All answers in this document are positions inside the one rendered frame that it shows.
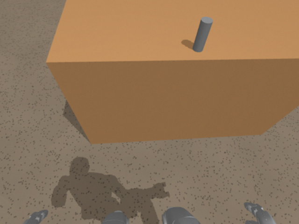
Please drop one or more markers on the left robot hand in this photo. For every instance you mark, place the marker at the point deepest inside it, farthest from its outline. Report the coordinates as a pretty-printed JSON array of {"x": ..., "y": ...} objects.
[{"x": 36, "y": 217}]

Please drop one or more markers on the can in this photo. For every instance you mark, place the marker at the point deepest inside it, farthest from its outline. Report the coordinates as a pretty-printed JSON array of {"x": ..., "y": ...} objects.
[{"x": 202, "y": 34}]

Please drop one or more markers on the right robot hand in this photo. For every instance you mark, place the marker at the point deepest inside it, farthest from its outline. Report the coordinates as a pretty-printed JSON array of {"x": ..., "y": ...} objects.
[{"x": 263, "y": 217}]

